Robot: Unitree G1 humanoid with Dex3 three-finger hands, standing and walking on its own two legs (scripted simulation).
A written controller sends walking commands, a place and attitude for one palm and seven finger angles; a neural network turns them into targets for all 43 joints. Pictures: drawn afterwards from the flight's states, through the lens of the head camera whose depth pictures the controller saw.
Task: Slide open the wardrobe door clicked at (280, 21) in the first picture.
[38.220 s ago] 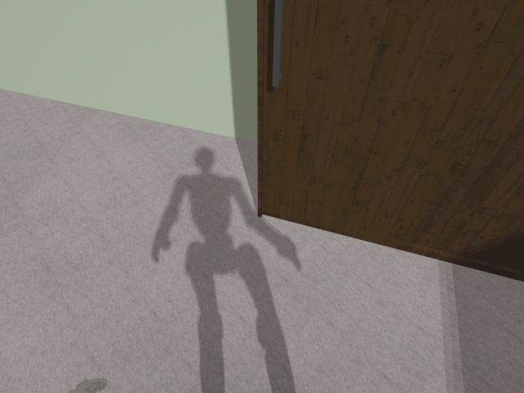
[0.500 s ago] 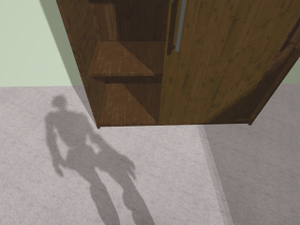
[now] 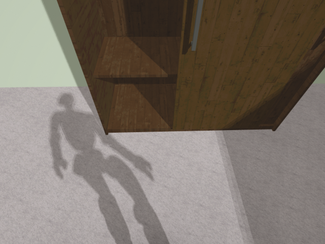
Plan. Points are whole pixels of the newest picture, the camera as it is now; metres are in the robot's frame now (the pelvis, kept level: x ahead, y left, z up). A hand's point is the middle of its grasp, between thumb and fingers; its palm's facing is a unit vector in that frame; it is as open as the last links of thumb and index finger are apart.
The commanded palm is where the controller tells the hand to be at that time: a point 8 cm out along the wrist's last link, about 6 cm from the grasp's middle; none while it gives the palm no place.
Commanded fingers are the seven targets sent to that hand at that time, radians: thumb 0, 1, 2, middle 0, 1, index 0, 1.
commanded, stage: look to check the result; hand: left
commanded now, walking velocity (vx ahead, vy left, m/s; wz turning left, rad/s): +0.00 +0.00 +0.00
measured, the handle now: (197, 18) +0.95 -0.10 +0.10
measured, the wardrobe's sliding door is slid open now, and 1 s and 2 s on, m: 0.49 0.49 0.49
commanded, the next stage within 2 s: stand and wait in 0.20 s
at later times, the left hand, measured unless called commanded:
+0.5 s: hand out of the picture +0.11 +0.22 -0.16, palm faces -0.04 -0.95 -0.32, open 7.3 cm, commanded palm none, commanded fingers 0.00 0.90 0.90 -0.20 -0.30 -0.20 -0.30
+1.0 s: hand out of the picture +0.10 +0.21 -0.16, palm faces -0.05 -0.95 -0.32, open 7.3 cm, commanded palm none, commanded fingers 0.00 0.90 0.90 -0.20 -0.30 -0.20 -0.30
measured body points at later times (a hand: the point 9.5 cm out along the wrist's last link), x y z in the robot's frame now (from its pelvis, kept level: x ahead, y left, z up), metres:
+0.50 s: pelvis +0.02 -0.02 +0.00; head +0.05 -0.01 +0.45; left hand +0.11 +0.27 -0.14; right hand +0.11 -0.31 -0.13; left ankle +0.03 +0.07 -0.75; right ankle -0.03 -0.14 -0.75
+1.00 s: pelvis +0.03 -0.03 +0.00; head +0.05 -0.03 +0.45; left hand +0.10 +0.26 -0.14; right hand +0.10 -0.33 -0.14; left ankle +0.03 +0.07 -0.75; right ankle -0.03 -0.14 -0.75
